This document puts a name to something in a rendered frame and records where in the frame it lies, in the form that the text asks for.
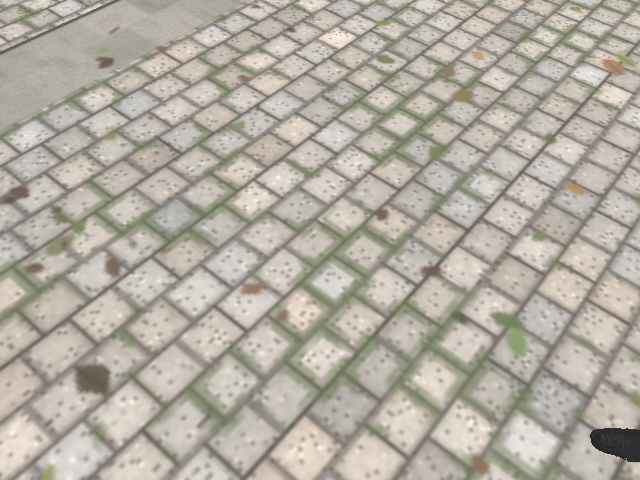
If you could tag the robot right hand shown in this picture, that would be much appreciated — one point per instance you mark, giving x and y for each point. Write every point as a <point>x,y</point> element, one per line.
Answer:
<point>624,443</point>

